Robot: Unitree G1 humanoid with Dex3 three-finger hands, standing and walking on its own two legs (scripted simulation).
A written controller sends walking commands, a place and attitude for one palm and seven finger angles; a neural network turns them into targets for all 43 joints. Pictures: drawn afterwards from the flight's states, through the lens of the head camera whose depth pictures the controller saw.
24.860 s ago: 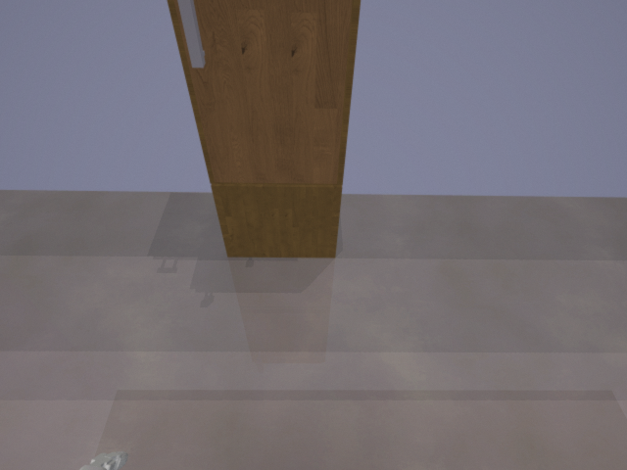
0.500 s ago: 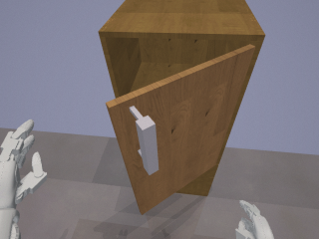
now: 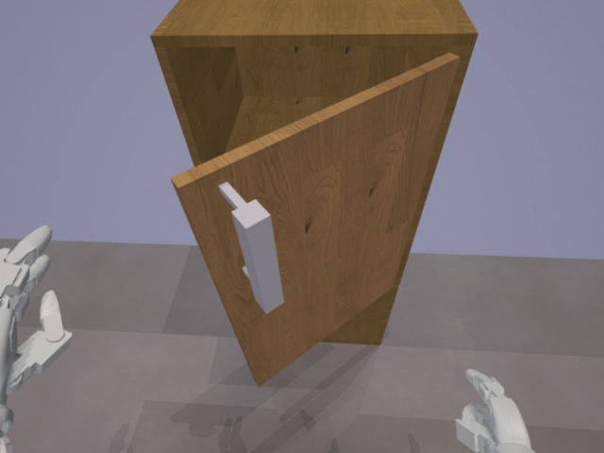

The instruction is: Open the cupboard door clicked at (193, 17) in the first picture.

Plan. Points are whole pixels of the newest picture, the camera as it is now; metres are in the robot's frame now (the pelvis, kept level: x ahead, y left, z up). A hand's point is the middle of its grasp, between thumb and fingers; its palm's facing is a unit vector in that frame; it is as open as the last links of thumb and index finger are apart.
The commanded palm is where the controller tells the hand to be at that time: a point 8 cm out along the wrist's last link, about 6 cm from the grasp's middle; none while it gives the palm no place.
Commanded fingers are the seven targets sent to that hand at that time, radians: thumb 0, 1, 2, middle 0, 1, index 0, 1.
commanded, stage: step back with the hand held close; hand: left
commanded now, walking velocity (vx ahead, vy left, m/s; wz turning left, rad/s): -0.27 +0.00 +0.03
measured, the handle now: (250, 250) +0.31 +0.09 +0.15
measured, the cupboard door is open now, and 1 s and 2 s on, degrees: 41 41 41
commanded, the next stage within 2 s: stop stepping back and stand still in 0.68 s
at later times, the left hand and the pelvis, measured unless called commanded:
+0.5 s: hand out of the picture +0.07 +0.32 +0.16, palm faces +0.45 -0.74 -0.50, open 7.4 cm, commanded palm +0.01 +0.36 +0.18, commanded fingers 0.00 0.90 0.90 -0.20 -0.30 -0.20 -0.30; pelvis -0.11 +0.05 -0.01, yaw +4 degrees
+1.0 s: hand out of the picture -0.03 +0.33 +0.17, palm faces +0.33 -0.81 -0.48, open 7.4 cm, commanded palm -0.09 +0.38 +0.18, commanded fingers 0.00 0.90 0.90 -0.20 -0.30 -0.20 -0.30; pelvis -0.23 +0.08 +0.00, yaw +0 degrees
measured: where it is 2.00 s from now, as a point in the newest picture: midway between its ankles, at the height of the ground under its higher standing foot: outside the picture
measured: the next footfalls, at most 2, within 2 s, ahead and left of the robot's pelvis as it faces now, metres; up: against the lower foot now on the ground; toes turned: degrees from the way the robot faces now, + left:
left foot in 0.68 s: -0.06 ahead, +0.17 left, +0.00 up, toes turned +1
right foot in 1.04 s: -0.27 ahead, -0.01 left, +0.00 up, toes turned -3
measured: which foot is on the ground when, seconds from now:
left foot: down 0.00-0.52, up 0.54-0.66, down 0.68-1.00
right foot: down 0.00-0.68, up 0.70-1.00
